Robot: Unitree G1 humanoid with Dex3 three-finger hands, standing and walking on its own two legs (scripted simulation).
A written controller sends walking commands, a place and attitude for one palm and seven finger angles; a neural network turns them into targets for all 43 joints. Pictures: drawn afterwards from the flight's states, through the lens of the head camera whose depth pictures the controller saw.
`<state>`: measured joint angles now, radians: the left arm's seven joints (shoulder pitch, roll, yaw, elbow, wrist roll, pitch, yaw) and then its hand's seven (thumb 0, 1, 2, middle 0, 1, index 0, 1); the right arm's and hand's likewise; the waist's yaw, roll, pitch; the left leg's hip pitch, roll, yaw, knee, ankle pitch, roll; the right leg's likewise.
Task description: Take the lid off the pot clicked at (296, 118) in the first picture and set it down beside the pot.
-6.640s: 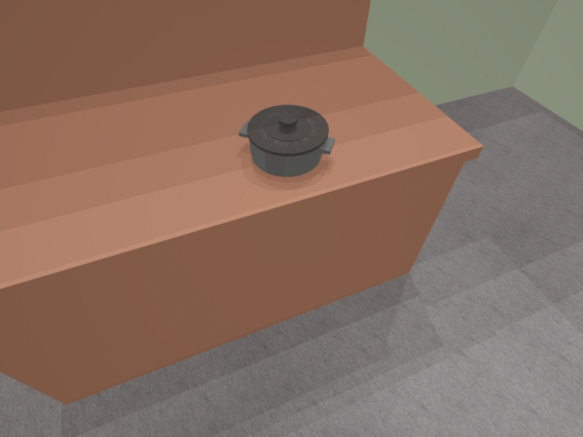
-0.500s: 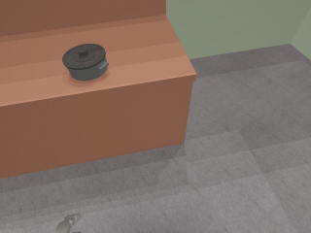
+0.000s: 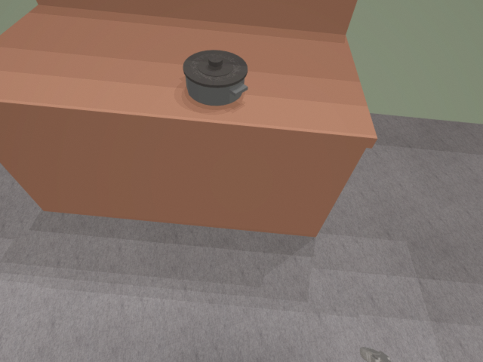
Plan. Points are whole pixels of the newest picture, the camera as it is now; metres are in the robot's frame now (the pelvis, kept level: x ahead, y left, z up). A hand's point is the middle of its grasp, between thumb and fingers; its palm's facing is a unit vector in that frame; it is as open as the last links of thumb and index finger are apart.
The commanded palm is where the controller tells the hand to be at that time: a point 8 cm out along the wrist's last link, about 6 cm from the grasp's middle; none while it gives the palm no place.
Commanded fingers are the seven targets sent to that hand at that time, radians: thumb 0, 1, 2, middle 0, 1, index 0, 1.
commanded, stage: take the last steps up to it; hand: left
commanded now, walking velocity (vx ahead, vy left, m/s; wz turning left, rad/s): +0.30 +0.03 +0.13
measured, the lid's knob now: (215, 60) +0.88 +0.17 +0.01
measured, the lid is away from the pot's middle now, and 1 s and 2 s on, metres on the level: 0.00 0.00 0.00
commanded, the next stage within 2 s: come to a stop and stand still in 1.02 s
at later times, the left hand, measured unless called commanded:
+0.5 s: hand (158, 333) +0.18 +0.17 -0.15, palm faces +0.07 -0.97 -0.23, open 7.3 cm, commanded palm none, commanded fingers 0.00 0.90 0.90 -0.20 -0.30 -0.20 -0.30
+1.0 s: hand (146, 316) +0.21 +0.21 -0.18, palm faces +0.17 -0.97 -0.16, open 7.3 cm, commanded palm none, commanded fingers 0.00 0.90 0.90 -0.20 -0.30 -0.20 -0.30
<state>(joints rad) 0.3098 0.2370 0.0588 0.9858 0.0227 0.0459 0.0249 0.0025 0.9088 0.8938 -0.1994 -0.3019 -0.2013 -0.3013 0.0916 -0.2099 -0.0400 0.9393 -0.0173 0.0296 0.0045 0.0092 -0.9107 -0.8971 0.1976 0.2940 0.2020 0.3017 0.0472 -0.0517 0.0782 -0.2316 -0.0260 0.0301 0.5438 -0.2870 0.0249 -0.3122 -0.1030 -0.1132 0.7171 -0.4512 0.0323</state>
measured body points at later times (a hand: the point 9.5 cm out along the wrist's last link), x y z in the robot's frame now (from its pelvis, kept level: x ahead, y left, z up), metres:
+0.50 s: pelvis +0.10 -0.02 +0.00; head +0.12 -0.04 +0.45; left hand +0.17 +0.22 -0.13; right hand +0.04 -0.26 -0.16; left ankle +0.01 +0.09 -0.68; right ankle +0.13 -0.11 -0.73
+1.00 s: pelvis +0.28 +0.05 +0.00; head +0.31 +0.06 +0.45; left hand +0.20 +0.26 -0.16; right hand +0.42 -0.16 -0.14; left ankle +0.33 +0.14 -0.73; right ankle +0.18 -0.08 -0.65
